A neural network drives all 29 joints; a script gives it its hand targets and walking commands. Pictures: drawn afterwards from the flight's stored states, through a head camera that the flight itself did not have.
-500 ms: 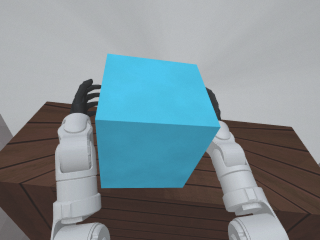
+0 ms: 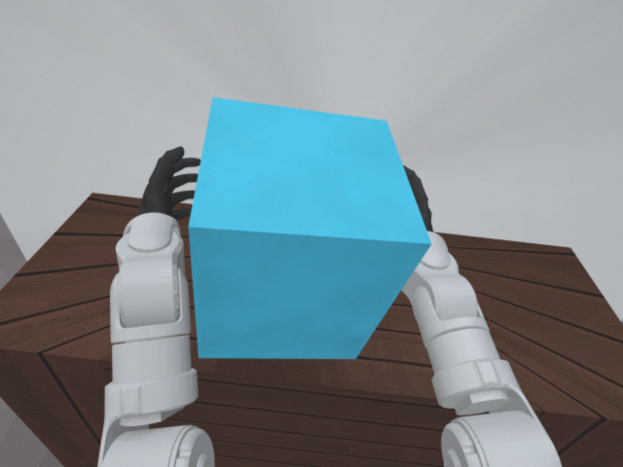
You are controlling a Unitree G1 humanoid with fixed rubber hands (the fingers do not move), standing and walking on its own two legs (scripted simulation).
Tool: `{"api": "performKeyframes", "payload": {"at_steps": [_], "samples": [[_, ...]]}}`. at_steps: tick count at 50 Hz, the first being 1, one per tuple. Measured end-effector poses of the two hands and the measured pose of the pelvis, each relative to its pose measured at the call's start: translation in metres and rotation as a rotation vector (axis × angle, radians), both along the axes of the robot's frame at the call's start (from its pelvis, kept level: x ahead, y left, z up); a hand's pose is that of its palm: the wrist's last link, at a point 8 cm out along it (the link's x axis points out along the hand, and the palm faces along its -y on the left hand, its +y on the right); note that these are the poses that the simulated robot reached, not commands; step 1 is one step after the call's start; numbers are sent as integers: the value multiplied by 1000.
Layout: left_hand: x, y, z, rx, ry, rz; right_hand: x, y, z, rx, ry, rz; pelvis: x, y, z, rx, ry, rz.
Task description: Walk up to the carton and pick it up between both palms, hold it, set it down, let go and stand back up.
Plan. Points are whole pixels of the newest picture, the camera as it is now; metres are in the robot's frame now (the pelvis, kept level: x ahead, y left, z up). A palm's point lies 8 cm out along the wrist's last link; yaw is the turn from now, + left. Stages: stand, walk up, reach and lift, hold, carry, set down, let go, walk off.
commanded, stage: hold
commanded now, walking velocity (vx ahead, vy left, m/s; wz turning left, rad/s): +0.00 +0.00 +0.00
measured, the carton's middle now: (291, 241) +0.37 +0.01 +0.16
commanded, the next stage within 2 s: none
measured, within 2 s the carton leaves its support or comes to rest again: neither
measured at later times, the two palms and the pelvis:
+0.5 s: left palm (155, 218) +0.35 +0.16 +0.21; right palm (411, 232) +0.36 -0.14 +0.19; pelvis -0.01 +0.00 +0.00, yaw +0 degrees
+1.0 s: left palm (159, 221) +0.36 +0.16 +0.20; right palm (409, 233) +0.36 -0.14 +0.18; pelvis +0.00 +0.00 +0.00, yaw +0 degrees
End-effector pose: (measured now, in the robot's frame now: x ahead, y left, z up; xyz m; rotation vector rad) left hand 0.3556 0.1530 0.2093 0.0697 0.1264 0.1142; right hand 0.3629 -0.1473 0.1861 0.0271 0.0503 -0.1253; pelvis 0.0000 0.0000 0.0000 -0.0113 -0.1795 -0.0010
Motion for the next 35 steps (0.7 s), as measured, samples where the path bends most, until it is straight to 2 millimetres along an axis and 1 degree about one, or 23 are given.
{"api": "performKeyframes", "payload": {"at_steps": [5,12,17,25,35], "samples": [[-1,-3,-1,0,-5,-5,-2,-3,1,-8,-6,-5,3,0,0,0,-14,-3],[-6,0,-8,-15,18,-2,-6,-1,-4,-14,17,-2,0,-1,0,0,-27,-5],[-9,2,-5,-16,5,2,-8,2,-2,-3,2,0,-3,-1,0,1,-18,-2],[-6,3,2,-5,9,3,-6,3,-1,-9,5,0,-6,0,0,3,-9,-1],[-2,1,-4,-12,17,-7,-4,1,-2,-18,11,-7,-3,0,0,2,-12,-3]]}}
